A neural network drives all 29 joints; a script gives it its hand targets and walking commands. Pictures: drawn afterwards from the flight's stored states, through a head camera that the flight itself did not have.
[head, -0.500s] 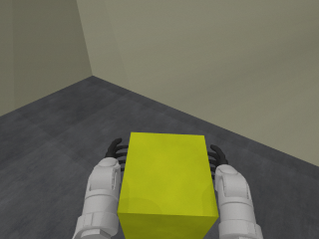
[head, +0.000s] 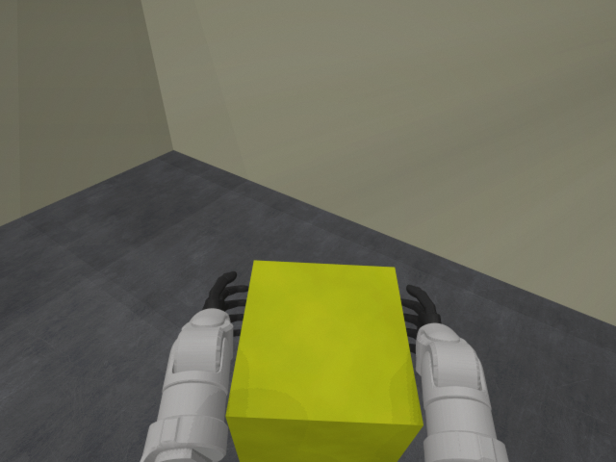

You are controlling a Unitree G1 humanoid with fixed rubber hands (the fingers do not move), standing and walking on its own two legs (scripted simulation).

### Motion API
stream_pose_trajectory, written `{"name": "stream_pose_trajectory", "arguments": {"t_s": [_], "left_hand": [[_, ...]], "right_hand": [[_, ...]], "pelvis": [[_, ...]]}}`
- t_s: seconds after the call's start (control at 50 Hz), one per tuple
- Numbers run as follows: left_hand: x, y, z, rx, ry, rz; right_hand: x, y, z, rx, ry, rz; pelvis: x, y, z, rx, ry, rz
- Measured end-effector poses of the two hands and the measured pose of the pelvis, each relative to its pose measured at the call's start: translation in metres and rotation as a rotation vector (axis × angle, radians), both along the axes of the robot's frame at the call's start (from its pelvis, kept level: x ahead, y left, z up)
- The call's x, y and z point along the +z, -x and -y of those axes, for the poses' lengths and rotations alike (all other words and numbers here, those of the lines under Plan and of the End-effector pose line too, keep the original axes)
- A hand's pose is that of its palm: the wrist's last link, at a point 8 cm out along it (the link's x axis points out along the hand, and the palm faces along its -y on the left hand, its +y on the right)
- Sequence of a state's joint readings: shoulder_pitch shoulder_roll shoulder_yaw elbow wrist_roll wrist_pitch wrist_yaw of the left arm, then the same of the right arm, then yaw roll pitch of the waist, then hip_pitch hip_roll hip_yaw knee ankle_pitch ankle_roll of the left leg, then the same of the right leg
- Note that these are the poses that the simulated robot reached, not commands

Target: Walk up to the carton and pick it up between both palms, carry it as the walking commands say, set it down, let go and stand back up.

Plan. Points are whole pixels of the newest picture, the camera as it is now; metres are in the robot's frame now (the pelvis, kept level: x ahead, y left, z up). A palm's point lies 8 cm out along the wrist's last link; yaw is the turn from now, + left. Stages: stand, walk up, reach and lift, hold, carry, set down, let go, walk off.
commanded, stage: reach and lift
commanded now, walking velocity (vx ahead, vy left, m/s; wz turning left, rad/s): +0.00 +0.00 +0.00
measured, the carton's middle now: (318, 375) +0.27 +0.00 -0.02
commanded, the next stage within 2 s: hold in 0.18 s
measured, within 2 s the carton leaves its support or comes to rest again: neither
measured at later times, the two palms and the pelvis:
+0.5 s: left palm (213, 325) +0.29 +0.14 +0.07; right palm (427, 340) +0.28 -0.15 +0.06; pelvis +0.00 +0.00 +0.00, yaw +0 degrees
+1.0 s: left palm (133, 322) +0.28 +0.23 +0.09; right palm (352, 292) +0.34 -0.05 +0.09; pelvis -0.02 +0.02 -0.02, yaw +11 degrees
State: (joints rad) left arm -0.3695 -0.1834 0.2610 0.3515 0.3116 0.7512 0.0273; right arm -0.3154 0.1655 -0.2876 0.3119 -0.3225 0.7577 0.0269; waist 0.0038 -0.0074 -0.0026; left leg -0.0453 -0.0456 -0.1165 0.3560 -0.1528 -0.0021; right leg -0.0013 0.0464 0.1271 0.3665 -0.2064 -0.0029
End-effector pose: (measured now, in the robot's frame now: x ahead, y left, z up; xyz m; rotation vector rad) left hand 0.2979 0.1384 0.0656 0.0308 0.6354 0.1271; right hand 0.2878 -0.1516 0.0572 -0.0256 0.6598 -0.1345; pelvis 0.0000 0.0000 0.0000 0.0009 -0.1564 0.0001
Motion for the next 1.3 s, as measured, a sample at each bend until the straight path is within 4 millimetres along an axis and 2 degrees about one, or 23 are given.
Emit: {"name": "stream_pose_trajectory", "arguments": {"t_s": [0.54,0.7,0.78,0.86,0.92,1.0,1.08,1.22,1.3], "left_hand": [[0.000,0.005,-0.002,-0.005,-0.004,0.002],[-0.007,-0.003,-0.005,0.013,-0.001,0.028],[-0.007,0.000,-0.022,0.054,0.005,0.058],[0.002,0.008,-0.053,0.142,0.035,0.098],[0.008,0.017,-0.076,0.193,0.027,0.064],[0.025,0.021,-0.096,0.238,0.022,0.015],[0.042,0.021,-0.104,0.265,0.007,-0.021],[0.052,0.031,-0.101,0.332,0.004,-0.081],[0.070,0.040,-0.114,0.384,-0.013,-0.040]], "right_hand": [[-0.001,0.005,-0.002,0.001,0.006,-0.004],[-0.006,-0.008,-0.005,0.012,0.003,0.023],[-0.003,-0.018,-0.022,0.051,0.003,0.054],[0.010,-0.032,-0.054,0.110,-0.015,0.091],[0.016,-0.038,-0.079,0.160,-0.021,0.055],[0.032,-0.048,-0.102,0.228,0.004,0.007],[0.045,-0.058,-0.112,0.269,0.005,-0.026],[0.044,-0.060,-0.113,0.317,-0.019,-0.090],[0.060,-0.067,-0.132,0.376,-0.026,-0.049]], "pelvis": [[-0.001,0.003,-0.002,-0.004,0.001,0.003],[-0.012,0.005,-0.001,0.048,0.024,-0.141],[-0.018,0.005,-0.006,0.105,0.030,-0.179],[-0.025,0.006,-0.017,0.144,0.015,-0.203],[-0.024,0.010,-0.020,0.156,0.031,-0.221],[-0.018,0.017,-0.016,0.194,0.049,-0.238],[-0.015,0.023,-0.008,0.249,0.061,-0.252],[-0.012,0.025,0.004,0.362,0.057,-0.227],[-0.008,0.030,0.002,0.427,0.033,-0.220]]}}
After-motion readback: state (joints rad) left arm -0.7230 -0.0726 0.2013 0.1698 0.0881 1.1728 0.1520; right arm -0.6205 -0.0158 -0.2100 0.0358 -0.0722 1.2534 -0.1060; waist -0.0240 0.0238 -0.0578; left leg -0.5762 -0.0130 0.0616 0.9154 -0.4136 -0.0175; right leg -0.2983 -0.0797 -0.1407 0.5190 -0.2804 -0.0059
